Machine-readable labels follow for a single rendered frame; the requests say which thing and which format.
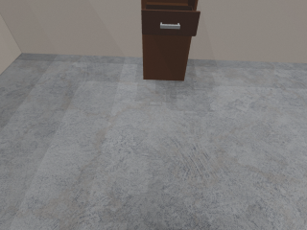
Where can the handle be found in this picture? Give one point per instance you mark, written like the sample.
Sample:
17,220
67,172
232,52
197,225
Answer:
169,26

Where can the drawer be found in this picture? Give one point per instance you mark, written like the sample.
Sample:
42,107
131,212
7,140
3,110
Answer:
153,15

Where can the cabinet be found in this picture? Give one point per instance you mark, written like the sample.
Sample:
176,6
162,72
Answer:
165,56

